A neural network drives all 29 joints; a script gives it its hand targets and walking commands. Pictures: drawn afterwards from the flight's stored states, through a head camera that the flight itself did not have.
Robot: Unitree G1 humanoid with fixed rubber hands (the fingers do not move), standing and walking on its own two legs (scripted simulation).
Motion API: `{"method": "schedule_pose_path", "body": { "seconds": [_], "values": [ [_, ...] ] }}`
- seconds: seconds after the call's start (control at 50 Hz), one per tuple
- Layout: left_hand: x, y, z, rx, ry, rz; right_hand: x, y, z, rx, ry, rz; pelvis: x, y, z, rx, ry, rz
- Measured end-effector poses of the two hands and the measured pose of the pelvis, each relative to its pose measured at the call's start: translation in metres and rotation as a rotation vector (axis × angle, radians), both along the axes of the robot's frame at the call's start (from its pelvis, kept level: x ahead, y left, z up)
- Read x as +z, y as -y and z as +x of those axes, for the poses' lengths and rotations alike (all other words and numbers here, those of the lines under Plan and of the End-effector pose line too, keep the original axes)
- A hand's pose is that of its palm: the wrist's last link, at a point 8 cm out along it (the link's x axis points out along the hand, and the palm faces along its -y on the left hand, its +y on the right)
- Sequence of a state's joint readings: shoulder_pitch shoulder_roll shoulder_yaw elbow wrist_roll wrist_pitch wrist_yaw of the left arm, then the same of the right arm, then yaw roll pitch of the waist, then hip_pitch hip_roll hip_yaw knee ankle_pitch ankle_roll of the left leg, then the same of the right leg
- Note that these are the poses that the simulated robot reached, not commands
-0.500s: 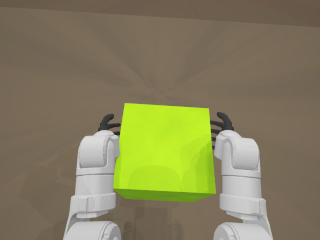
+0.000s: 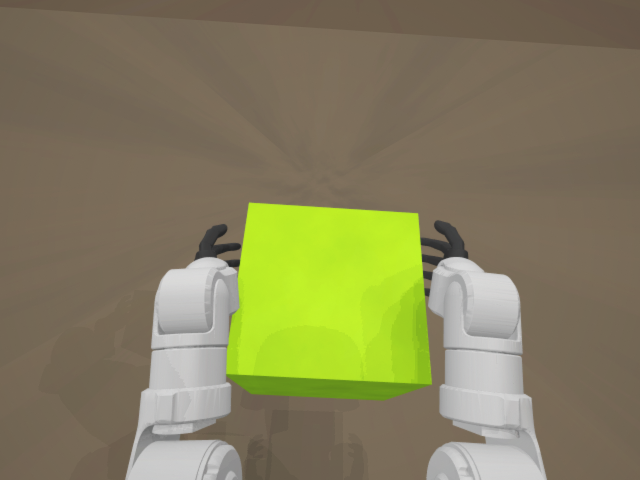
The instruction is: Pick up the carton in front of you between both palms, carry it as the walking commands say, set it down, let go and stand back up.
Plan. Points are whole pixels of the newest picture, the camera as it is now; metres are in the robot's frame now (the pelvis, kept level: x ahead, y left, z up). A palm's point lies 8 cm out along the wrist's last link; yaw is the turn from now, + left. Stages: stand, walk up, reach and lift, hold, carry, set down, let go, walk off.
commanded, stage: carry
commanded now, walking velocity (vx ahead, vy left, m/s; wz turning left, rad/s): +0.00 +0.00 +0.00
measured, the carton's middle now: (324, 314) +0.35 +0.00 +0.02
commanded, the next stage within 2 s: none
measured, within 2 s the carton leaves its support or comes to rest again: neither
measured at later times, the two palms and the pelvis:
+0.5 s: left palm (217, 275) +0.34 +0.14 +0.12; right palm (455, 273) +0.34 -0.15 +0.13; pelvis +0.01 +0.00 +0.00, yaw +0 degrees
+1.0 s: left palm (217, 248) +0.36 +0.14 +0.15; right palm (457, 248) +0.36 -0.15 +0.16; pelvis +0.03 -0.01 +0.00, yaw +0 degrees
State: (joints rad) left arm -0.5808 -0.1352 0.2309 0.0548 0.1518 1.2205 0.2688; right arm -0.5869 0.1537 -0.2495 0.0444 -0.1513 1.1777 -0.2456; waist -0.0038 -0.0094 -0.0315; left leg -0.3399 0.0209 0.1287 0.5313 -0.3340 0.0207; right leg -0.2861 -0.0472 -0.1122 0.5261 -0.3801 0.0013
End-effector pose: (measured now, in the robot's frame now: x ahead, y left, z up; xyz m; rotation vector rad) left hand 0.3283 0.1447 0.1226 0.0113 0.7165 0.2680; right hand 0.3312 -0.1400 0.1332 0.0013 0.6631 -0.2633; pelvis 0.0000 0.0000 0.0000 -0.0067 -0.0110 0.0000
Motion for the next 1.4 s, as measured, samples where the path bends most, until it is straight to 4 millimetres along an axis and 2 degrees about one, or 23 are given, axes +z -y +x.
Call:
{"method": "schedule_pose_path", "body": {
  "seconds": [0.24, 0.44, 0.82, 0.94, 1.04, 1.16, 1.22, 1.3, 1.36, 1.4],
  "values": [
    [0.002, 0.003, 0.002, 0.001, 0.003, 0.002, 0.0, 0.003, 0.001, 0.001, 0.002, 0.001, 0.001, 0.004, 0.002, 0.003, -0.012, 0.001],
    [-0.004, 0.007, 0.008, -0.008, -0.007, -0.002, -0.003, 0.007, 0.006, -0.004, -0.008, -0.006, 0.0, 0.005, 0.006, 0.0, -0.013, 0.002],
    [-0.002, 0.004, 0.013, 0.003, 0.0, 0.006, -0.004, 0.004, 0.012, 0.002, 0.0, 0.005, -0.001, 0.005, 0.012, 0.002, -0.009, 0.003],
    [0.009, 0.005, 0.017, 0.003, 0.036, -0.003, 0.008, 0.005, 0.016, -0.008, 0.035, 0.01, -0.001, 0.006, 0.019, -0.004, -0.014, 0.009],
    [0.032, 0.01, 0.037, -0.006, 0.101, 0.01, 0.031, 0.01, 0.036, 0.001, 0.099, 0.001, -0.004, 0.009, 0.035, 0.002, -0.02, 0.009],
    [0.048, 0.01, 0.075, -0.012, 0.085, 0.01, 0.048, 0.01, 0.073, 0.01, 0.084, -0.019, -0.005, 0.008, 0.071, -0.003, -0.036, 0.013],
    [0.045, 0.013, 0.103, -0.037, 0.054, 0.012, 0.046, 0.013, 0.095, -0.011, 0.052, -0.021, -0.005, 0.005, 0.091, -0.016, -0.053, 0.022],
    [0.045, 0.026, 0.143, -0.049, 0.016, 0.022, 0.036, 0.026, 0.126, -0.049, 0.014, 0.019, 0.002, 0.006, 0.119, -0.008, -0.073, -0.009],
    [0.044, 0.034, 0.174, -0.029, 0.033, 0.005, 0.035, 0.034, 0.16, -0.046, 0.033, 0.023, -0.001, 0.013, 0.142, 0.023, -0.068, -0.031],
    [0.041, 0.031, 0.19, 0.005, 0.045, -0.006, 0.037, 0.031, 0.187, -0.015, 0.043, 0.027, 0.003, 0.019, 0.16, 0.033, -0.071, -0.024]
  ]
}}
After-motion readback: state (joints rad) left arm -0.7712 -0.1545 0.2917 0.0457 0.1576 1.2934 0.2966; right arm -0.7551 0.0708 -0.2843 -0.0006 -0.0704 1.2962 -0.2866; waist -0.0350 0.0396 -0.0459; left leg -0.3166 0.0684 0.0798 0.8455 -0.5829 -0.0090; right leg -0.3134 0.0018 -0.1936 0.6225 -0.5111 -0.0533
